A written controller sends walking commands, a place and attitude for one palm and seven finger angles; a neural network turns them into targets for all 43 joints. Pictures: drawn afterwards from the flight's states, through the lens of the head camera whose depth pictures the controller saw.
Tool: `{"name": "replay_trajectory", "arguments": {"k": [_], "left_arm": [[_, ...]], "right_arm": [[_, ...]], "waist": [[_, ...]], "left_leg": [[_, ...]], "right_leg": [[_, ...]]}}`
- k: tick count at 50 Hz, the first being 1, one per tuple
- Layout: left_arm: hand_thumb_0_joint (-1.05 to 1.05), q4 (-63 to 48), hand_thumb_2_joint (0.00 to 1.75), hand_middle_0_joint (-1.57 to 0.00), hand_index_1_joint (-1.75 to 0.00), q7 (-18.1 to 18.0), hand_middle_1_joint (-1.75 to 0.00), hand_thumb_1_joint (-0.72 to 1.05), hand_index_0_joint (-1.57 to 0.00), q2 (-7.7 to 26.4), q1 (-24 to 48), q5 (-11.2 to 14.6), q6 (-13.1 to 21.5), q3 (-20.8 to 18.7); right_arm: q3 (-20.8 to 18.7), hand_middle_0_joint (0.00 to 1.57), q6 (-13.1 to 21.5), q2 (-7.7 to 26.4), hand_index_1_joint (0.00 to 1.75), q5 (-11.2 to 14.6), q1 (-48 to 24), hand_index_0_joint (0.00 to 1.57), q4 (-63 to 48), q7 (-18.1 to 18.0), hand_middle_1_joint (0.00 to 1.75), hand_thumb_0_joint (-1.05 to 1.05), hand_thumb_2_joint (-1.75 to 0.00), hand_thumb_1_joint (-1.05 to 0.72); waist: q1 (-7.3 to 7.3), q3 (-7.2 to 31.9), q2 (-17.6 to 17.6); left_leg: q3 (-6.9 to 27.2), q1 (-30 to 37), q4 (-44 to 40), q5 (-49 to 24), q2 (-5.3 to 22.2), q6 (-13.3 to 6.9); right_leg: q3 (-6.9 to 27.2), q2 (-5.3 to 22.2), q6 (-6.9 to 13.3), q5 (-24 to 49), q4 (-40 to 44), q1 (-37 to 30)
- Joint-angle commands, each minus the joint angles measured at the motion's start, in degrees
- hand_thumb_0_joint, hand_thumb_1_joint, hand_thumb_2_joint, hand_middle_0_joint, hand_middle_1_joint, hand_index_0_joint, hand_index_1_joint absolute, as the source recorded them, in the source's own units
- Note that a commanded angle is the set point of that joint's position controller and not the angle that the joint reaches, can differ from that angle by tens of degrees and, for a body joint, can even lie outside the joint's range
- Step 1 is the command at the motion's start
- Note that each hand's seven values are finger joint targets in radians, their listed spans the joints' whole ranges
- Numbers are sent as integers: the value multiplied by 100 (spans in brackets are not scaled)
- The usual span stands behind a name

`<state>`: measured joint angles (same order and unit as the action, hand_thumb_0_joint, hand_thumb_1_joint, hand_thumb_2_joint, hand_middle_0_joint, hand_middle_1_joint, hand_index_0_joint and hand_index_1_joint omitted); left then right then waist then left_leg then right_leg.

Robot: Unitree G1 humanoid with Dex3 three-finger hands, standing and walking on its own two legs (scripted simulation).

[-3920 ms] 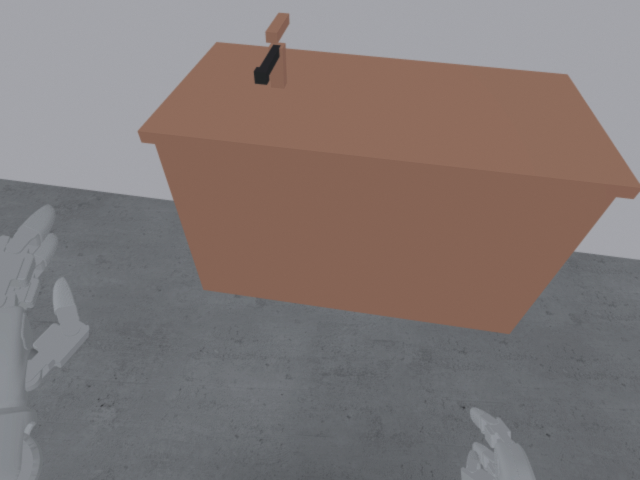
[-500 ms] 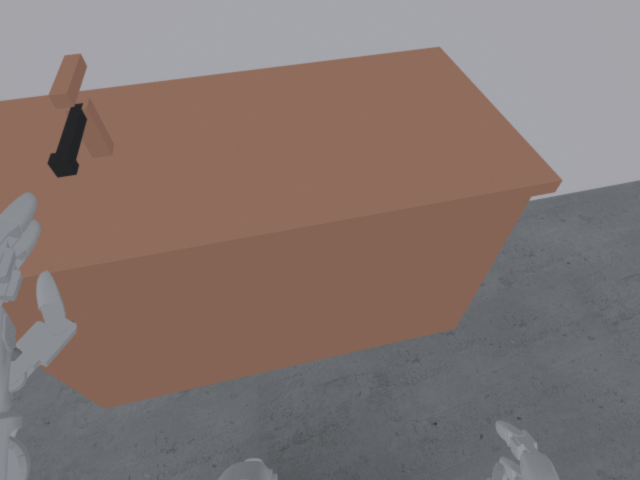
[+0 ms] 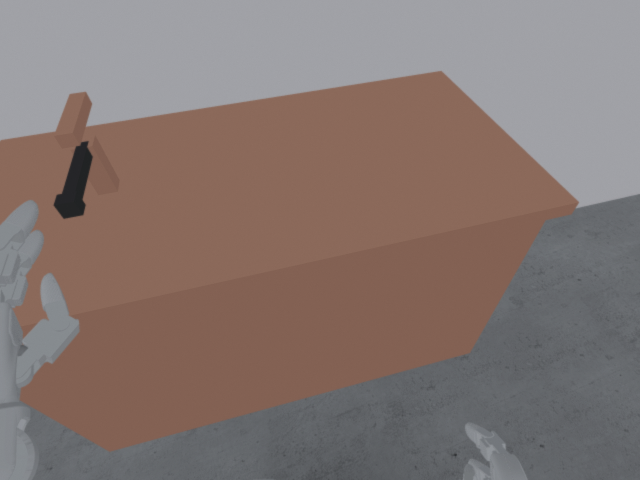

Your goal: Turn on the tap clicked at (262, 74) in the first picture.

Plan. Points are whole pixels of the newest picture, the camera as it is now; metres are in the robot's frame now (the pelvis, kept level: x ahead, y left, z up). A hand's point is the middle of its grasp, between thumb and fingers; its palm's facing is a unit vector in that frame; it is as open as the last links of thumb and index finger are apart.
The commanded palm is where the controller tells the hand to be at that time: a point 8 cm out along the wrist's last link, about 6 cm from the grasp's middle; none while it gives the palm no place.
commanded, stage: come to a stop and stand still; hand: left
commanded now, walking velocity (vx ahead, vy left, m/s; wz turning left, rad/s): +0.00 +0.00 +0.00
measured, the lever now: (70, 205) +0.45 +0.42 +0.09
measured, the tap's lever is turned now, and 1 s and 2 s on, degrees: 0 0 0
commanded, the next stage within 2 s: look again from close up in 1.46 s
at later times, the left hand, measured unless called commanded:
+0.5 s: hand (55, 346) +0.19 +0.25 +0.16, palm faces +0.40 -0.84 -0.36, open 7.5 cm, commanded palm +0.15 +0.30 +0.18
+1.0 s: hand (16, 319) +0.22 +0.31 +0.16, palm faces +0.40 -0.84 -0.38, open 7.5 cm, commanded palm +0.16 +0.32 +0.18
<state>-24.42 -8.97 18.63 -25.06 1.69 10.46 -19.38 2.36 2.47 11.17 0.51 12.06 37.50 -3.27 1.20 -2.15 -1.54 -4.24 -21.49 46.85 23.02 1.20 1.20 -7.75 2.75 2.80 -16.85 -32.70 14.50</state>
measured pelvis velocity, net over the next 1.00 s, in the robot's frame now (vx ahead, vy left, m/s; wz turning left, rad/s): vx -0.01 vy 0.05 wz -0.04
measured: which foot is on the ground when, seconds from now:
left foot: up 0.00-0.08, down 0.10-1.00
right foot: down 0.00-1.00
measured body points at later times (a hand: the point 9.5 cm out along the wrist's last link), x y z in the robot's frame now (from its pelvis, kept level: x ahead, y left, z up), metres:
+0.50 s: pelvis -0.02 +0.02 +0.00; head -0.02 +0.01 +0.45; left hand +0.17 +0.30 +0.18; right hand +0.15 -0.20 -0.09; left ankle +0.03 +0.13 -0.73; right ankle +0.01 -0.08 -0.73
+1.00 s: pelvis -0.01 +0.05 +0.00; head +0.01 +0.07 +0.45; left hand +0.19 +0.35 +0.18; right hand +0.14 -0.17 -0.07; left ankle +0.03 +0.13 -0.73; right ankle +0.01 -0.08 -0.73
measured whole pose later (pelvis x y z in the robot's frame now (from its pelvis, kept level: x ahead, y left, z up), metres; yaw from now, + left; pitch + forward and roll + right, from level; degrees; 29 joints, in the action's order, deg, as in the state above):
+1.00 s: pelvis -0.01 +0.05 +0.00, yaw -2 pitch -2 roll -1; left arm -23.7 -5.9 21.3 -20.9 1.0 12.4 -22.1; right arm 2.3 9.3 11.1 0.2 14.8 33.2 -1.3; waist 2.6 -4.4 1.9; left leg -5.4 -15.0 28.3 11.9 0.3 -3.2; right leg -2.6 1.1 -0.7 -11.6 -25.9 12.6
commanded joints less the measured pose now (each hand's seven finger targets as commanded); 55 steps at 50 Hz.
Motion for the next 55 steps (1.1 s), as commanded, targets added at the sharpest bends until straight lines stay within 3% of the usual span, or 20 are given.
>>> {"name": "replay_trajectory", "arguments": {"k": [1, 3, 5, 7, 8, 12, 17, 20, 27, 28, 29, 30, 31, 32, 34, 37, 39, 45, 50, 55], "left_arm": [[0, -1405, 90, -20, -30, -147, -30, 90, -20, 1166, 194, -64, 430, -718], [0, -1759, 90, -20, -30, -158, -30, 90, -20, 1164, 147, -25, 428, -707], [0, -1923, 90, -20, -30, -163, -30, 90, -20, 1223, 46, 13, 470, -741], [0, -1721, 90, -20, -30, -103, -30, 90, -20, 1157, -78, 24, 487, -737], [0, -1742, 90, -20, -30, -90, -30, 90, -20, 1166, 110, -14, 540, -716], [0, -1648, 90, -20, -30, -87, -30, 90, -20, 982, 142, -43, 568, -548], [0, -1327, 90, -20, -30, -57, -30, 90, -20, 914, 158, 2, 398, -492], [0, -1402, 90, -20, -30, -75, -30, 90, -20, 1027, 404, 42, 344, -497], [0, -1409, 90, -20, -30, -104, -30, 90, -20, 1055, 450, 4, 323, -511], [0, -2293, 90, -20, -30, -9, -30, 90, -20, 5619, 5997, -728, 763, -3834], [0, -677, 90, -20, -30, 145, -30, 90, -20, 3996, 5150, -345, 588, -2721], [0, 881, 90, -20, -30, 305, -30, 90, -20, 2049, 3282, -213, 498, -1266], [0, 903, 90, -20, -30, 415, -30, 90, -20, 1225, 2007, -34, 498, -602], [0, 367, 90, -20, -30, 445, -30, 90, -20, 849, 1206, 100, 483, -266], [0, -480, 90, -20, -30, 484, -30, 90, -20, 520, 205, 157, 428, 67], [0, -1072, 90, -20, -30, 323, -30, 90, -20, 1227, 99, 7, 377, -591], [0, -1375, 90, -20, -30, 196, -30, 90, -20, 1902, 453, -44, 449, -1331], [0, -1550, 90, -20, -30, 159, -30, 90, -20, 1513, 1277, -57, 669, -1123], [0, -1214, 90, -20, -30, 201, -30, 90, -20, 915, 1106, -82, 609, -469], [0, -1122, 90, -20, -30, 178, -30, 90, -20, 892, 1036, -99, 474, -403]], "right_arm": [[-238, 20, 340, 440, 30, -87, -637, 20, -1107, -133, 30, 0, -90, -90], [-337, 20, 278, 525, 30, -88, -492, 20, -1172, -123, 30, 0, -90, -90], [-431, 20, 271, 696, 30, -44, -484, 20, -1261, -149, 30, 0, -90, -90], [-357, 20, 256, 640, 30, -70, -526, 20, -1294, -132, 30, 0, -90, -90], [-339, 20, 292, 625, 30, -105, -543, 20, -1263, -132, 30, 0, -90, -90], [-431, 20, 484, 729, 30, -57, -344, 20, -1190, -91, 30, 0, -90, -90], [-371, 20, 452, 694, 30, -41, -458, 20, -1211, -81, 30, 0, -90, -90], [-340, 20, 418, 612, 30, -68, -461, 20, -1142, -108, 30, 0, -90, -90], [-287, 20, 394, 619, 30, -85, -578, 20, -1148, -168, 30, 0, -90, -90], [-571, 20, 704, 779, 30, -336, 96, 20, -954, -147, 30, 0, -90, -90], [-385, 20, 689, 435, 30, -12, -219, 20, -699, -90, 30, 0, -90, -90], [-408, 20, 843, 455, 30, -32, -267, 20, -825, -21, 30, 0, -90, -90], [-451, 20, 876, 570, 30, 93, -225, 20, -1091, 54, 30, 0, -90, -90], [-470, 20, 854, 635, 30, 143, -198, 20, -1106, 200, 30, 0, -90, -90], [-491, 20, 882, 669, 30, 173, -380, 20, -1324, 354, 30, 0, -90, -90], [-394, 20, 864, 761, 30, 142, -483, 20, -1499, 307, 30, 0, -90, -90], [-385, 20, 853, 803, 30, 92, -519, 20, -1536, 203, 30, 0, -90, -90], [-328, 20, 1027, 707, 30, -33, -480, 20, -1506, 89, 30, 0, -90, -90], [-315, 20, 1127, 679, 30, -65, -408, 20, -1324, 158, 30, 0, -90, -90], [-324, 20, 983, 685, 30, -91, -432, 20, -1273, 161, 30, 0, -90, -90]], "waist": [[-7, 903, 881], [-88, 1026, 558], [-30, 987, -351], [-40, 645, -1296], [-34, 471, -1355], [-82, 872, -1067], [-69, 595, -130], [-129, 567, 425], [-74, 422, -229], [286, -388, 1239], [-47, 479, 563], [19, 873, 382], [135, 772, 20], [124, 850, -313], [160, 736, -443], [166, 398, 17], [133, 381, 161], [69, 556, -815], [32, 532, -182], [25, 741, -379]], "left_leg": [[-89, 124, -1238, -590, -27, -30], [-8, 834, -2136, -1573, 42, -39], [635, 1193, -2413, -2930, 825, -235], [1291, 656, -2889, -2744, 1321, -526], [1392, 319, -3090, -2409, 1445, -619], [872, 977, -2507, -2950, 1222, -478], [505, 99, -2448, -775, 700, -186], [300, 567, -1933, -615, 372, -111], [655, 400, -2649, -467, 604, -202], [222, -334, -1321, -1025, 461, -272], [230, 566, -1172, -1054, 61, -185], [268, 934, -1376, -871, -4, -106], [130, 995, -1657, -852, -10, -139], [151, 1042, -1991, -941, 40, -185], [380, 1128, -2465, -687, 305, -268], [737, 19, -3220, 808, 597, -348], [703, 62, -3236, 690, 560, -328], [728, 190, -3189, 773, 610, -437], [603, 808, -2828, -105, 377, -279], [570, 1121, -2798, -1329, 328, -139]], "right_leg": [[951, 1077, 315, 3398, 748, -1133], [882, 921, 88, 2577, 547, -927], [638, 395, -222, 1087, 268, -498], [436, -17, -354, -259, -157, -232], [455, -29, -339, -669, -325, -302], [478, -84, -337, 25, 434, -424], [917, 133, -262, 504, 892, -661], [1416, 547, -96, -9, 1450, -14], [943, 144, -232, -278, 1209, -146], [1705, 438, -504, 1264, 2005, 354], [1716, 1091, 327, 1449, 1596, 122], [1994, 987, 355, 1744, 1328, 135], [1776, 808, 58, 1343, 1325, -53], [1531, 625, -116, 825, 1315, -316], [1148, 276, -203, -186, 1273, -188], [762, -119, -250, -645, 841, -540], [681, -219, -257, -526, 855, -506], [747, -178, -174, 15, 740, -740], [922, -129, -157, 295, 1299, -342], [772, -180, -168, 1040, 1199, -446]]}}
